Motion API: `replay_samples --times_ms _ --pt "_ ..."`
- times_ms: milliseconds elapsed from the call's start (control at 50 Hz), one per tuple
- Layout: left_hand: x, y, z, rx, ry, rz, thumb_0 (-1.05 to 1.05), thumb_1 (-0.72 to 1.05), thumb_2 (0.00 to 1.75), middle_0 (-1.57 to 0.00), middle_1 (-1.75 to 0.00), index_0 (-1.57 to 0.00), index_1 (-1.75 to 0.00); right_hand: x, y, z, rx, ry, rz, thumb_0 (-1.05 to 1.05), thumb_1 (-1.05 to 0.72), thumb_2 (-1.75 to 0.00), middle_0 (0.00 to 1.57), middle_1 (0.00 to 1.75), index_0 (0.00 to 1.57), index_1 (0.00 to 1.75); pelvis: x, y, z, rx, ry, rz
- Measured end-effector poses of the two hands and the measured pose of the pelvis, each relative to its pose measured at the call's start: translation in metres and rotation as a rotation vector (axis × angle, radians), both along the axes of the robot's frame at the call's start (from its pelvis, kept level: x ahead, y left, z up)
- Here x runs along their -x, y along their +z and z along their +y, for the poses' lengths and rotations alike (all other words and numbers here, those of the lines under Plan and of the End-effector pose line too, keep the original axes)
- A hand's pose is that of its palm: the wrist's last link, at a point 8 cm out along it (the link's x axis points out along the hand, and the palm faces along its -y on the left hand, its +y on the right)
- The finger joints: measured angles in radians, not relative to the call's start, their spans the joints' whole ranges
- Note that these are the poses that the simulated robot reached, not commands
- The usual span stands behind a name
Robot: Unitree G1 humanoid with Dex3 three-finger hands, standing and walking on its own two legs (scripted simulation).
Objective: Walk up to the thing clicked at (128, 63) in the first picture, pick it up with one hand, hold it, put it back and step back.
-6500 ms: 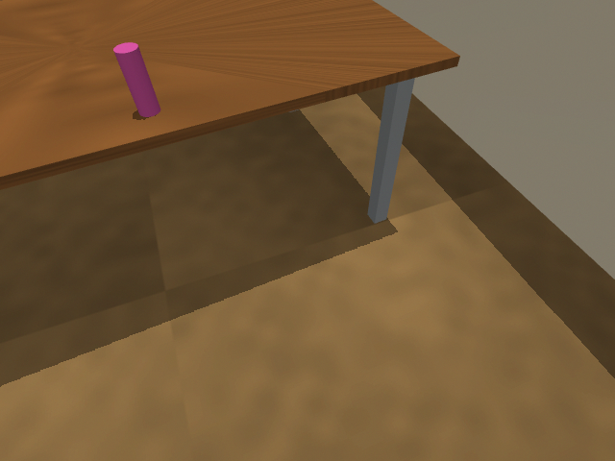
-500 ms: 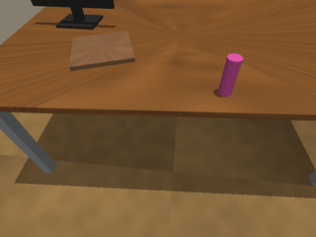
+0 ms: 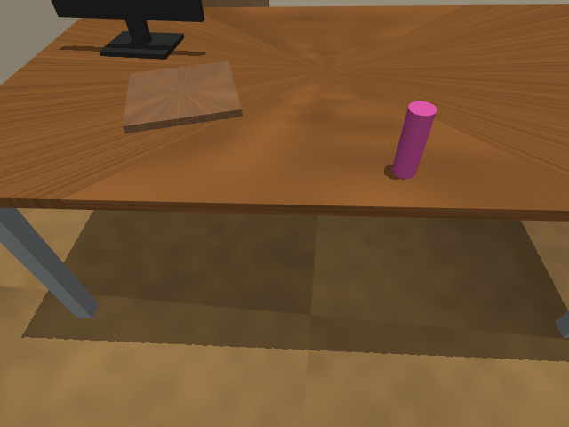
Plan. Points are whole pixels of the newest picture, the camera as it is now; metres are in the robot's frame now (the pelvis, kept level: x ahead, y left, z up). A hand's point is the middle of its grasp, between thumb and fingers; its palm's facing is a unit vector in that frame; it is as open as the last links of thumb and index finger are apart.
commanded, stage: walk up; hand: right
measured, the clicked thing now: (412, 142) +0.65 -0.22 +0.03
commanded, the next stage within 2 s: none
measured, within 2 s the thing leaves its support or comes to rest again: neither
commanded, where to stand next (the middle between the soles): +0.24 +0.01 m, yaw -3 degrees
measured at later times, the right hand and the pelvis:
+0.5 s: hand (496, 411) +0.20 -0.30 -0.16, palm faces -0.05 +0.94 -0.33, open 7.3 cm; pelvis +0.12 -0.03 -0.01, yaw +0 degrees
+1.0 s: hand (452, 344) +0.31 -0.27 -0.18, palm faces +0.04 +0.94 -0.33, open 7.3 cm; pelvis +0.21 +0.00 -0.03, yaw -4 degrees
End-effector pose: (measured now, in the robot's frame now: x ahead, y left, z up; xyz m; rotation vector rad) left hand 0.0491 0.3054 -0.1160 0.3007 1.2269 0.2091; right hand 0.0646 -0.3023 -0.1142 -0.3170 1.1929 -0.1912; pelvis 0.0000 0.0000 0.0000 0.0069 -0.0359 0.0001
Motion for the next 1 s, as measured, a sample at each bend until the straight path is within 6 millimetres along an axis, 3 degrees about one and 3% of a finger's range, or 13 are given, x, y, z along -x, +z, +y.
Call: replay_samples --times_ms 80,160,240,360,460,600,680,820,1000 --pt "-0.007 -0.002 0.004 -0.030 -0.025 0.037 0.00 0.91 0.90 -0.21 -0.30 -0.20 -0.30 0.007 -0.004 -0.015 0.009 -0.036 -0.013 0.00 -0.91 -0.90 0.21 0.30 0.21 0.30 -0.008 -0.007 -0.007 -0.018 -0.022 -0.004" --pt "-0.027 0.005 -0.004 -0.050 -0.054 0.038 0.00 0.91 0.90 -0.21 -0.30 -0.20 -0.30 0.015 -0.009 -0.037 0.010 -0.068 0.039 0.00 -0.91 -0.90 0.21 0.30 0.21 0.30 -0.025 -0.009 -0.020 -0.027 -0.037 -0.013" --pt "-0.043 0.009 -0.014 -0.087 -0.048 -0.011 0.00 0.91 0.90 -0.21 -0.30 -0.20 -0.30 0.003 -0.021 -0.056 0.011 -0.073 0.088 0.00 -0.91 -0.90 0.21 0.30 0.21 0.30 -0.046 -0.016 -0.035 0.004 -0.028 -0.026" --pt "-0.057 0.022 -0.024 -0.089 -0.005 -0.019 0.00 0.91 0.89 -0.21 -0.30 -0.20 -0.30 -0.051 -0.013 -0.058 -0.007 -0.032 0.050 0.00 -0.91 -0.90 0.21 0.30 0.20 0.30 -0.080 -0.006 -0.039 0.013 -0.026 -0.028" --pt "-0.078 0.020 -0.021 -0.082 -0.002 -0.020 0.00 0.90 0.89 -0.21 -0.30 -0.20 -0.30 -0.105 -0.008 -0.049 -0.014 0.015 0.011 0.00 -0.91 -0.90 0.20 0.30 0.20 0.30 -0.108 -0.006 -0.034 0.022 -0.012 -0.030" --pt "-0.121 -0.011 0.002 -0.059 -0.006 -0.013 0.00 0.90 0.89 -0.21 -0.30 -0.20 -0.30 -0.194 -0.009 -0.017 0.010 0.089 -0.078 0.00 -0.91 -0.90 0.21 0.30 0.20 0.30 -0.156 -0.026 -0.011 0.037 0.001 -0.026" --pt "-0.151 -0.023 0.010 -0.046 -0.013 -0.003 0.00 0.91 0.90 -0.21 -0.30 -0.20 -0.30 -0.227 -0.005 0.002 0.015 0.084 -0.155 0.00 -0.91 -0.90 0.21 0.30 0.20 0.30 -0.169 -0.029 0.000 0.020 -0.006 -0.035" --pt "-0.188 -0.015 0.010 -0.038 -0.067 -0.003 0.00 0.91 0.89 -0.21 -0.30 -0.20 -0.30 -0.245 0.004 0.011 0.012 0.058 -0.189 0.00 -0.91 -0.90 0.21 0.30 0.21 0.30 -0.191 -0.021 0.005 0.006 -0.046 -0.021" --pt "-0.204 -0.008 0.012 -0.114 -0.067 0.004 0.00 0.91 0.89 -0.21 -0.30 -0.20 -0.30 -0.238 -0.026 -0.010 -0.005 -0.027 -0.103 0.00 -0.91 -0.90 0.21 0.30 0.21 0.30 -0.205 -0.032 -0.004 0.001 -0.068 -0.013"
